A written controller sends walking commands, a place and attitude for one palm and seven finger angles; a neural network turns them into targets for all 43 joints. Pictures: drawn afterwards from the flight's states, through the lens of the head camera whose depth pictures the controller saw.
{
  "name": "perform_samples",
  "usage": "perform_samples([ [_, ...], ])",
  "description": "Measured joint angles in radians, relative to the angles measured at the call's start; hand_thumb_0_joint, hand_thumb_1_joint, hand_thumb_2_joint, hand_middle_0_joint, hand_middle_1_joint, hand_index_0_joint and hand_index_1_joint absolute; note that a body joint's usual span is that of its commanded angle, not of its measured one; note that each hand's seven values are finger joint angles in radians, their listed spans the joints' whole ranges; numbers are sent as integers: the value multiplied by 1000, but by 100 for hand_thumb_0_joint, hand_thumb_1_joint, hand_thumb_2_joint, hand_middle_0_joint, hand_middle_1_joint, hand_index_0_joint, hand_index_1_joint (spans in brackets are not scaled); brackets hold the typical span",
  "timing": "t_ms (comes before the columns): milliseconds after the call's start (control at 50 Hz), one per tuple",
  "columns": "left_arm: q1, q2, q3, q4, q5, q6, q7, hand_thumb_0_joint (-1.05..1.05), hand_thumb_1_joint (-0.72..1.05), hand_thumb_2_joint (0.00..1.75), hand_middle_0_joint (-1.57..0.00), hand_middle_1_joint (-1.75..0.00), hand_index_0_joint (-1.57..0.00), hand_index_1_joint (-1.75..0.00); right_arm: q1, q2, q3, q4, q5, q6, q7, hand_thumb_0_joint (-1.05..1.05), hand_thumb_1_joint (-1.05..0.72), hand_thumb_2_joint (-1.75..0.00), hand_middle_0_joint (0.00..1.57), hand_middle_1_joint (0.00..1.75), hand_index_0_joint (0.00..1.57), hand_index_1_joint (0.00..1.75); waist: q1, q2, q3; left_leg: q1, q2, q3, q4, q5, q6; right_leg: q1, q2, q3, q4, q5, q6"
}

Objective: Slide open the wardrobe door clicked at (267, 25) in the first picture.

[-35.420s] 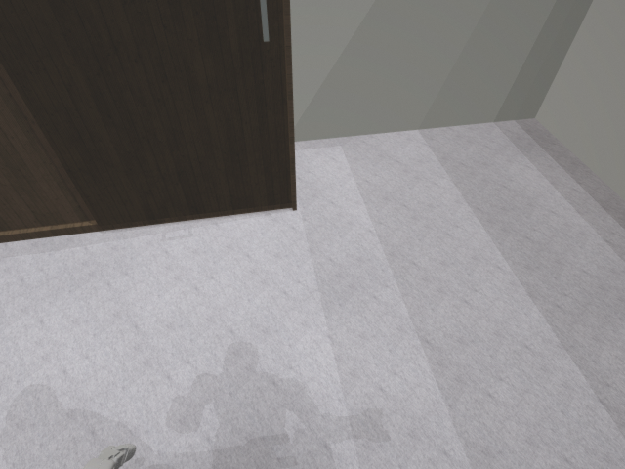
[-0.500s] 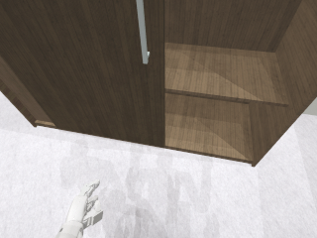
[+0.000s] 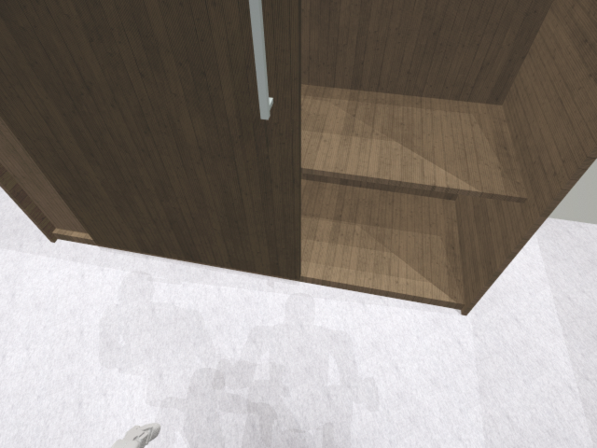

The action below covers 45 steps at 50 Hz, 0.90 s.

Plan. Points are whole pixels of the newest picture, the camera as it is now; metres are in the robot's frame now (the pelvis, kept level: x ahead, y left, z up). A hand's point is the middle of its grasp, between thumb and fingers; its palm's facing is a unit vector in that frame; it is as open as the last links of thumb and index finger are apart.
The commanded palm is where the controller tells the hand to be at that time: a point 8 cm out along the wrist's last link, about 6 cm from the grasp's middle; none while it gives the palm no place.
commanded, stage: let the arm hang, fingers relaxed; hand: right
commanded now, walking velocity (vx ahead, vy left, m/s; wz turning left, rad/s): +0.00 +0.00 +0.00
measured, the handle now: (263, 56) +0.74 +0.13 +0.15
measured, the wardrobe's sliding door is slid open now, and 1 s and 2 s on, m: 0.60 0.60 0.60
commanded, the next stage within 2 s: look to check the result in 0.82 s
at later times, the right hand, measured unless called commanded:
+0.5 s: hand out of the picture +0.01 -0.20 -0.16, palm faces +0.00 +0.97 -0.22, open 7.3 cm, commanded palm none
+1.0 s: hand out of the picture +0.02 -0.19 -0.16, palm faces +0.00 +0.98 -0.19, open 7.3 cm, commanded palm none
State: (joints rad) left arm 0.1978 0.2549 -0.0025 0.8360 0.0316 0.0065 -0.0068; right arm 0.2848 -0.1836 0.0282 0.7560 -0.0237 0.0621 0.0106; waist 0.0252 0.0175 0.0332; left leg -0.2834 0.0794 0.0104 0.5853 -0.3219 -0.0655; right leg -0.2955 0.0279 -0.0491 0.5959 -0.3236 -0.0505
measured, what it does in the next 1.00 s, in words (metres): stands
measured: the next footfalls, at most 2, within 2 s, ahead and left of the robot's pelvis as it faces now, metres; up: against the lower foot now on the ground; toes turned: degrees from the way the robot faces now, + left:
none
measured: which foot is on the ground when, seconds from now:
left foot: down 0.00-1.00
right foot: down 0.00-1.00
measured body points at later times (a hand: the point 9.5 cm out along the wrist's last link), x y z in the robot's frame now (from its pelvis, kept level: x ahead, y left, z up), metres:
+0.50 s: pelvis +0.00 -0.01 +0.01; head +0.02 -0.01 +0.46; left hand +0.02 +0.22 -0.15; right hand +0.01 -0.25 -0.14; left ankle -0.01 +0.16 -0.73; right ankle -0.01 -0.09 -0.73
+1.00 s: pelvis +0.01 -0.01 +0.01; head +0.04 -0.01 +0.46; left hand +0.03 +0.23 -0.14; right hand +0.02 -0.24 -0.15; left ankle -0.01 +0.16 -0.73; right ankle -0.01 -0.09 -0.73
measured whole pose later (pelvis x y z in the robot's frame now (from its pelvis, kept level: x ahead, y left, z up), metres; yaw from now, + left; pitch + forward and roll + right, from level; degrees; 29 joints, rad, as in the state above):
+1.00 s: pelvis +0.01 -0.01 +0.01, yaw +1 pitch -1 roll +0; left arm 0.22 0.17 0.00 1.11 0.02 0.00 0.03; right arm 0.23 -0.17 -0.01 1.14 -0.01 0.00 -0.02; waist 0.00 0.00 0.06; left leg -0.14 0.08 0.00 0.38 -0.23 -0.07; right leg -0.15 0.04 -0.06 0.41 -0.25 -0.06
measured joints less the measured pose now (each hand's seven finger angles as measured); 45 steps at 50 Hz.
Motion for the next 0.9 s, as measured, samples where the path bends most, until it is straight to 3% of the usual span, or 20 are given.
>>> perform_samples([
  [100,59,-36,-10,96,-2,19,10,1,90,90,-20,-30,-20,-30,-8,-20,-32,131,11,-25,-19,-2,-98,-89,21,30,21,30,-23,26,32,43,-12,20,-79,45,8,21,-10,18,-44,31,4],
  [320,77,-72,-3,194,-12,15,22,1,90,90,-20,-30,-20,-30,3,-34,-34,308,12,-40,-24,0,-92,-89,21,30,20,30,-26,-30,31,92,1,4,-160,88,-6,75,5,-1,-121,65,-12],
  [640,40,-81,2,255,-10,-6,29,1,91,90,-20,-30,-20,-30,-57,21,-28,358,8,-58,-31,0,-91,-89,20,30,20,30,-25,-13,14,118,15,-14,-175,89,-14,125,20,-18,-176,82,-17],
  [900,34,-86,5,274,-13,-10,35,0,91,90,-20,-30,-20,-30,-55,16,-36,376,11,-65,-31,0,-91,-89,20,30,20,30,-23,-12,29,136,6,-8,-195,89,-10,137,12,-13,-186,77,-10],
])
